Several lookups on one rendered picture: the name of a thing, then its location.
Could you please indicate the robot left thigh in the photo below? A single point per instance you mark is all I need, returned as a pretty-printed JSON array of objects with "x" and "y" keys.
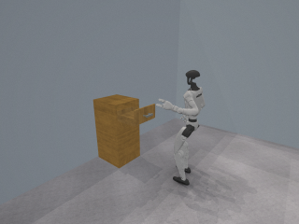
[{"x": 180, "y": 139}]

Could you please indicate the right robot shin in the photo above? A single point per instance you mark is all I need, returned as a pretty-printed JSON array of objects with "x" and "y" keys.
[{"x": 186, "y": 156}]

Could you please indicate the robot right hand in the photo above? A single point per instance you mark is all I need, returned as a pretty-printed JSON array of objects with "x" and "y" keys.
[{"x": 185, "y": 119}]

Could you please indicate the handle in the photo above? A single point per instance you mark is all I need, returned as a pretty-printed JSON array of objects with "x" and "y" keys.
[{"x": 149, "y": 115}]

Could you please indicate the robot left upper arm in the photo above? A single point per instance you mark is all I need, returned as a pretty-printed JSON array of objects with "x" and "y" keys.
[{"x": 189, "y": 98}]

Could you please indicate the robot right upper arm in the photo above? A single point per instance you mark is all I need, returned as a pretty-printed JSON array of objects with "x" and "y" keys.
[{"x": 202, "y": 98}]

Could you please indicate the cabinet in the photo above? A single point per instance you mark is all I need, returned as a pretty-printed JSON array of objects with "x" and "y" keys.
[{"x": 118, "y": 143}]

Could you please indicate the left robot forearm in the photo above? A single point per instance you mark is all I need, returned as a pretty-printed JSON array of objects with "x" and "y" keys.
[{"x": 184, "y": 111}]

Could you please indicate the drawer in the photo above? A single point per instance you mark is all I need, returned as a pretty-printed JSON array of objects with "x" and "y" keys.
[{"x": 133, "y": 116}]

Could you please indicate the robot left hand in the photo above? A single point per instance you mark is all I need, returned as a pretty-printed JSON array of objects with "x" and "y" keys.
[{"x": 167, "y": 105}]

